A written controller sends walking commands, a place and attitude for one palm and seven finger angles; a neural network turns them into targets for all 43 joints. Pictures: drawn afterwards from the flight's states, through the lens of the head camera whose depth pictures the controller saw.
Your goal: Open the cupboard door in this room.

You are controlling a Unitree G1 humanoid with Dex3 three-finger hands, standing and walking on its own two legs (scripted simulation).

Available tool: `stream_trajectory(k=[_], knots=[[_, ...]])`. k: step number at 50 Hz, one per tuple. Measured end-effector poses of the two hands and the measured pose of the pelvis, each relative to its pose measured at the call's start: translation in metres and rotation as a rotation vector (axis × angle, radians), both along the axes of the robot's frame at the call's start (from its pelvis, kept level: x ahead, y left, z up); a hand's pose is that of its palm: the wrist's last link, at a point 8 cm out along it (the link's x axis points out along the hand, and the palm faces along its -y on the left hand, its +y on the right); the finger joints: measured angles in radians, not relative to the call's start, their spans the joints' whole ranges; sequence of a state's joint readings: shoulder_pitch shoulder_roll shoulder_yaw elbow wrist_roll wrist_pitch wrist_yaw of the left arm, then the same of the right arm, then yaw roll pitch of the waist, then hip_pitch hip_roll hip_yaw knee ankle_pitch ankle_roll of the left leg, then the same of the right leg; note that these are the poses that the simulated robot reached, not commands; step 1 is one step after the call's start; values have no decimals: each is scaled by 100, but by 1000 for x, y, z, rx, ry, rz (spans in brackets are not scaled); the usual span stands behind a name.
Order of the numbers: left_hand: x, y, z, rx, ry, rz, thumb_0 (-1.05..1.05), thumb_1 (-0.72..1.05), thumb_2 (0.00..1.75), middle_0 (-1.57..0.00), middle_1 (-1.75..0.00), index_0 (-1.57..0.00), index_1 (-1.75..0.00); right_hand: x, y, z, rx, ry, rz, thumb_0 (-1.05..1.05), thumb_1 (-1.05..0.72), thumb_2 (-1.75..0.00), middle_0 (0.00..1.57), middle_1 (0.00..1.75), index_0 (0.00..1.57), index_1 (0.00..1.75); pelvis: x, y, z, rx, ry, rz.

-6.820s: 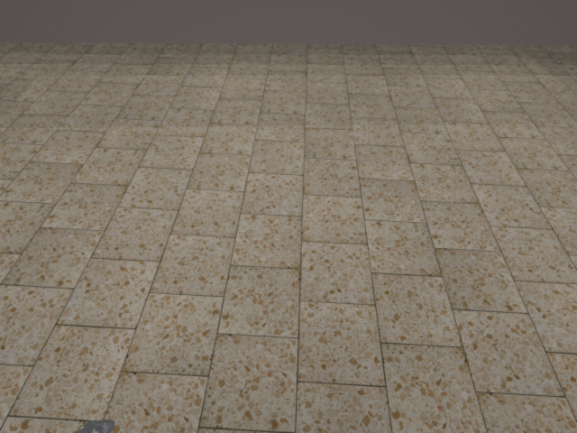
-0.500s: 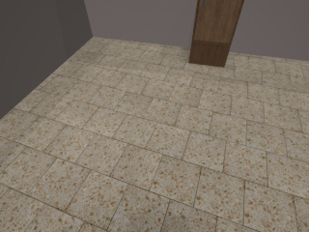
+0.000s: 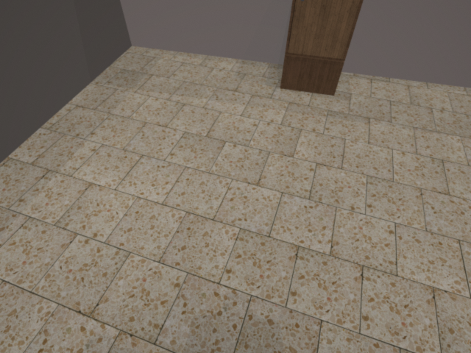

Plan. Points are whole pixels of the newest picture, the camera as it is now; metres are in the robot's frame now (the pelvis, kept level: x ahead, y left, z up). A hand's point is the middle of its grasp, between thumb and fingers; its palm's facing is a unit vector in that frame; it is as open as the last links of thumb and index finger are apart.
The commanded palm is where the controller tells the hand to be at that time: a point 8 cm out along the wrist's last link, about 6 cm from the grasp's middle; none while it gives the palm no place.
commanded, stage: turn or walk to find it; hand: left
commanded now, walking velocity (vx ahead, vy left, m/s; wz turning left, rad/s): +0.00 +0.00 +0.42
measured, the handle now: out of the picture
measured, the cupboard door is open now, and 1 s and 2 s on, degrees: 0 0 0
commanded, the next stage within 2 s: stand and wait in 0.10 s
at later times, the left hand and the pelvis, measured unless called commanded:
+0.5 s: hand out of the picture +0.00 +0.19 -0.18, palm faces +0.09 -0.98 -0.19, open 7.3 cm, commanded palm none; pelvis +0.01 +0.01 +0.00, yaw +3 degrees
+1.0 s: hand out of the picture +0.02 +0.20 -0.19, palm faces +0.13 -0.97 -0.22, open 7.3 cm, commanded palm none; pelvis +0.00 +0.01 -0.01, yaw +6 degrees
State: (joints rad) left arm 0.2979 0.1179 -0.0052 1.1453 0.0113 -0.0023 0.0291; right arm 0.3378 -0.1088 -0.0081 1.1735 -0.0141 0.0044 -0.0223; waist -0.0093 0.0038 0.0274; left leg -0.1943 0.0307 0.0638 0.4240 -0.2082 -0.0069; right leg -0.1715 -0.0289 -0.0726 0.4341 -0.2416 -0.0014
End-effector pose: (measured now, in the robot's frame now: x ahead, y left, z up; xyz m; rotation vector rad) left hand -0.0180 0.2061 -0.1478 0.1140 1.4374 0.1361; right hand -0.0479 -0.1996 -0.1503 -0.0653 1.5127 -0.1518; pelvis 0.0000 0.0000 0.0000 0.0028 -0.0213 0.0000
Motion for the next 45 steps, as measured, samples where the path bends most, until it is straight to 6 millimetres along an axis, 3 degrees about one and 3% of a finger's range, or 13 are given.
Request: stream_trajectory(k=[6, 15, 25, 32, 45], knots=[[0, 8, -4, 15, -20, 50, 0, 91, 90, -20, -30, -20, -30, 19, -2, -4, -4, -20, 45, 0, -91, -90, 20, 30, 20, 30, -2, 2, -5, -7, 14, 41], [4, 27, -9, 27, -38, 74, 0, 91, 90, -20, -30, -20, -30, 67, -12, 0, -67, -116, 110, 1, -92, -90, 20, 30, 20, 30, 0, 12, -8, -9, 18, 59], [6, 28, -1, 33, -37, 55, 0, 91, 90, -20, -30, -20, -30, 102, -19, 7, -74, -201, 138, 1, -92, -90, 20, 30, 20, 30, 6, 11, -2, -5, 10, 52], [8, 27, 3, 37, -33, 41, 0, 91, 90, -20, -30, -20, -30, 102, -22, 7, -66, -196, 138, 0, -92, -90, 20, 30, 20, 30, 8, 8, 0, -3, 0, 43], [22, 34, 3, 72, -71, 64, 0, 91, 90, -20, -30, -20, -30, 79, -30, 1, -61, -105, 145, 0, -91, -90, 20, 30, 20, 30, 7, 2, -4, -9, 8, 78]])
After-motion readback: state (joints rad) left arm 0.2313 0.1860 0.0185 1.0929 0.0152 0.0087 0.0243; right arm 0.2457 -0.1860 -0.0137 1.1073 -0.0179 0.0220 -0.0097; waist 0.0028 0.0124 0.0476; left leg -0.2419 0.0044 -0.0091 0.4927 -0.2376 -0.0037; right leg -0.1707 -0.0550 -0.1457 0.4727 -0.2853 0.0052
